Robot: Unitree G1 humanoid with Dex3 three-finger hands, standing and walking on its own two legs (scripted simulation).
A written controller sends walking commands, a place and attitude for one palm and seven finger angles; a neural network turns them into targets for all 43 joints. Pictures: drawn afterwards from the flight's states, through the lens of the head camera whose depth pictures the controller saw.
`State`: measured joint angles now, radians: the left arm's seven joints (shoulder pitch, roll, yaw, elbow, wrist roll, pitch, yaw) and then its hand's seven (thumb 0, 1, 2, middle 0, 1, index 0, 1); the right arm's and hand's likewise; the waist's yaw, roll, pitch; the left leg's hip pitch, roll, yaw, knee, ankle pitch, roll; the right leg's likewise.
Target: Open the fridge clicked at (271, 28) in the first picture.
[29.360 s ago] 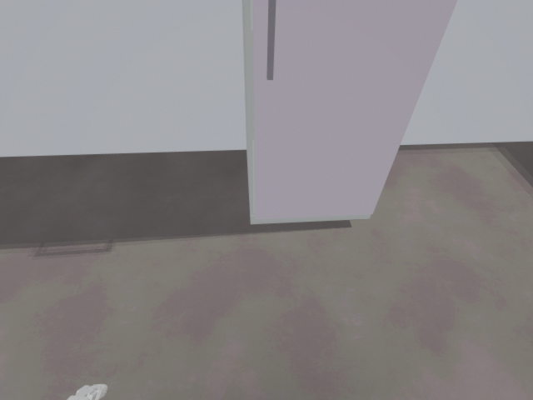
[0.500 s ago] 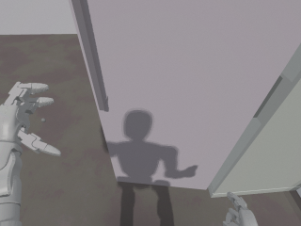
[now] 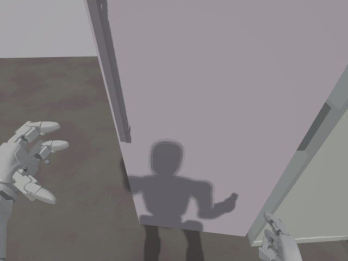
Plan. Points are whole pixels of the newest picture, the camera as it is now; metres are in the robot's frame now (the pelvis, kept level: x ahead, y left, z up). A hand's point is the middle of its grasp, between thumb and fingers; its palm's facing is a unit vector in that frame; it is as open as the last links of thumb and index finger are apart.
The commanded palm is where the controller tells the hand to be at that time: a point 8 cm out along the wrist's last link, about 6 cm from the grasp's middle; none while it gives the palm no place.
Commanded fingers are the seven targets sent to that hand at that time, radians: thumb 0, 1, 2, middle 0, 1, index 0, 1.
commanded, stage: draw the hand back to the body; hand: left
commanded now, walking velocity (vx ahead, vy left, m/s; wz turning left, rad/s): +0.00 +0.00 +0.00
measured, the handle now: (115, 82) +0.45 +0.21 +0.22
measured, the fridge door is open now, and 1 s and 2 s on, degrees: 80 80 80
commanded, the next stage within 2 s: step back with the hand held close in 1.16 s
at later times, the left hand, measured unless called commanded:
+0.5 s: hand (42, 168) +0.22 +0.28 +0.16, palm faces +0.49 -0.82 -0.31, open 11.7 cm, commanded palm +0.17 +0.31 +0.18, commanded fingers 0.00 0.43 0.67 -0.22 -0.58 -0.22 -0.58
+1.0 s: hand (40, 175) +0.20 +0.27 +0.17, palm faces +0.49 -0.79 -0.35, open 7.6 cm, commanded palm +0.15 +0.30 +0.18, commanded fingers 0.00 0.90 0.90 -0.20 -0.30 -0.20 -0.30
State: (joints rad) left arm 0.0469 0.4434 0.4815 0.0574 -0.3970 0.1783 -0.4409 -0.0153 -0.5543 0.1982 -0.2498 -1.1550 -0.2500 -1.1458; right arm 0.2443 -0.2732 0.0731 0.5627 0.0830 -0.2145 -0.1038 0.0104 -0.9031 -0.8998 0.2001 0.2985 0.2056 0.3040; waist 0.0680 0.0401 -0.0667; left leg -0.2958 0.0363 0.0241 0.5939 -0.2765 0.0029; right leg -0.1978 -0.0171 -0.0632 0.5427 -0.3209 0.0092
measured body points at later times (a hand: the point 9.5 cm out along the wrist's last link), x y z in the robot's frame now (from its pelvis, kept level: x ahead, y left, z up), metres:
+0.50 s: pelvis +0.00 +0.00 +0.01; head -0.02 -0.01 +0.46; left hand +0.19 +0.32 +0.18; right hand +0.18 -0.21 -0.08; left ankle +0.03 +0.12 -0.73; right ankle -0.02 -0.12 -0.73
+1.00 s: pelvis +0.01 -0.01 +0.01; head -0.02 -0.02 +0.46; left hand +0.17 +0.31 +0.19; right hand +0.21 -0.22 -0.07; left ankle +0.03 +0.12 -0.73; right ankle -0.02 -0.12 -0.73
